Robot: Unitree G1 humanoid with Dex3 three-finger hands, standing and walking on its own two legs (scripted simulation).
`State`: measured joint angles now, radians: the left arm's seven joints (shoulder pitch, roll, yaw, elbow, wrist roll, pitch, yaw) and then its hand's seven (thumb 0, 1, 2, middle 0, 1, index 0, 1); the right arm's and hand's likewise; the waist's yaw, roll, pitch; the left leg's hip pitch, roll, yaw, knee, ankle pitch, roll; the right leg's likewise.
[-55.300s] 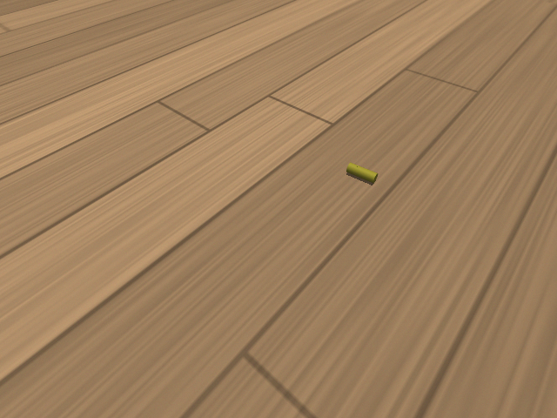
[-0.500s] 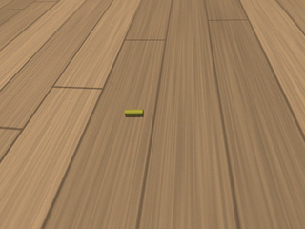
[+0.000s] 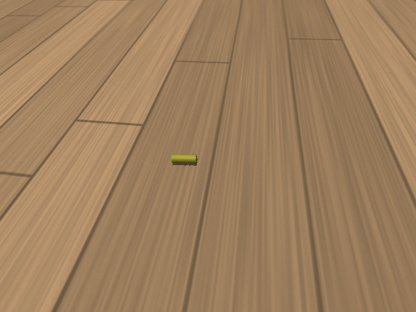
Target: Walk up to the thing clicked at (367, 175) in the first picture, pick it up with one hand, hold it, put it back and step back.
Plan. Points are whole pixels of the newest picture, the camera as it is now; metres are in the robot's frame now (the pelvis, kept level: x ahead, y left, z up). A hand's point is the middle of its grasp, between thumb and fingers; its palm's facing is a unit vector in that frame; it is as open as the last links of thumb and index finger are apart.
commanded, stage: step back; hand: left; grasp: from above
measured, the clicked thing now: (184, 158) +1.12 +0.20 -0.74
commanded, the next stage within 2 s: stand in 0.42 s
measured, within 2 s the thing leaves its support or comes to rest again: neither
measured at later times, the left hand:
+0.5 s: hand out of the picture +0.12 +0.29 -0.15, palm faces -0.01 -0.94 -0.35, open 7.4 cm
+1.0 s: hand out of the picture +0.11 +0.28 -0.14, palm faces -0.04 -0.94 -0.34, open 7.4 cm
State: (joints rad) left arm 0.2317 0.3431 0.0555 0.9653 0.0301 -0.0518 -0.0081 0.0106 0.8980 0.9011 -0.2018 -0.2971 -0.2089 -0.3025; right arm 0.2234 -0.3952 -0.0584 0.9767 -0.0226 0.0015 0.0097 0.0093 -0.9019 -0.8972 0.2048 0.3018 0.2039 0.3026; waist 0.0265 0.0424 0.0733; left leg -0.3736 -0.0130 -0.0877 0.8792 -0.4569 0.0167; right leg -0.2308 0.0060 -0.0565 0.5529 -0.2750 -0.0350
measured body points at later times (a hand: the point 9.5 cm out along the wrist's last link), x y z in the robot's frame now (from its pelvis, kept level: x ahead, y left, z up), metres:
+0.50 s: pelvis +0.03 +0.03 +0.01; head +0.05 +0.03 +0.46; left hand +0.12 +0.33 -0.12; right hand +0.15 -0.26 -0.12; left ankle +0.07 +0.15 -0.73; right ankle +0.02 -0.10 -0.73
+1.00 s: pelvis +0.03 +0.03 +0.02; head +0.05 +0.02 +0.47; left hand +0.12 +0.33 -0.12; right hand +0.11 -0.28 -0.12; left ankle +0.07 +0.15 -0.73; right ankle +0.02 -0.10 -0.73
